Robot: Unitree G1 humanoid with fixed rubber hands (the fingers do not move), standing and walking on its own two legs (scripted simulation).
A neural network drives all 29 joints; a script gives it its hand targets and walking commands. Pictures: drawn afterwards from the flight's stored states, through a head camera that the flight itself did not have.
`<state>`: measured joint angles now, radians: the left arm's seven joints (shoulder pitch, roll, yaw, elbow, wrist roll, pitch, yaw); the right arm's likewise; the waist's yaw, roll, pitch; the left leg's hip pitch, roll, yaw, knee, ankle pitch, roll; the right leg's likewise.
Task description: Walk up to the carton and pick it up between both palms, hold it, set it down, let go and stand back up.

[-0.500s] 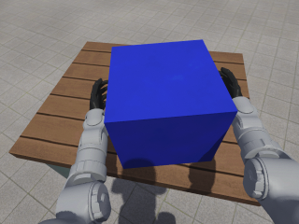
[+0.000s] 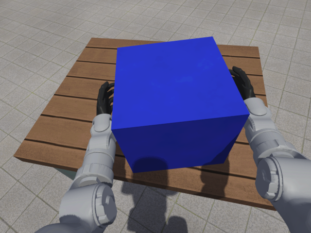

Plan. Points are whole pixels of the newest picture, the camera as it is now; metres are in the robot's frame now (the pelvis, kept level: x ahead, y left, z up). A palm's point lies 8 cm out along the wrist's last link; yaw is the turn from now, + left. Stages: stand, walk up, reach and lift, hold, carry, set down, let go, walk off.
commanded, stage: set down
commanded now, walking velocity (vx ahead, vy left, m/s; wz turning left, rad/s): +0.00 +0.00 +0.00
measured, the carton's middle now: (171, 106) +0.45 +0.07 +0.01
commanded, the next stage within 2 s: none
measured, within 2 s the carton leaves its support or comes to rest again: neither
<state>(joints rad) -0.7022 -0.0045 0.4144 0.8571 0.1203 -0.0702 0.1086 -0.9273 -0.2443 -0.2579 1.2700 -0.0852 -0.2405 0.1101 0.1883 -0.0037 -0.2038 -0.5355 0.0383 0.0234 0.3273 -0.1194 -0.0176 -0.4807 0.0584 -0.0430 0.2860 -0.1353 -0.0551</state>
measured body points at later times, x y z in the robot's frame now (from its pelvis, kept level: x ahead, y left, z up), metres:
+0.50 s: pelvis +0.00 +0.00 +0.00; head +0.07 +0.00 +0.44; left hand +0.39 +0.25 +0.06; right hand +0.48 -0.11 +0.07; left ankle +0.00 +0.13 -0.74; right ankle -0.02 -0.08 -0.74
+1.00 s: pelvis +0.00 +0.00 +0.00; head +0.08 +0.01 +0.44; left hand +0.38 +0.25 +0.05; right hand +0.48 -0.11 +0.07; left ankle +0.00 +0.13 -0.74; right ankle -0.02 -0.08 -0.74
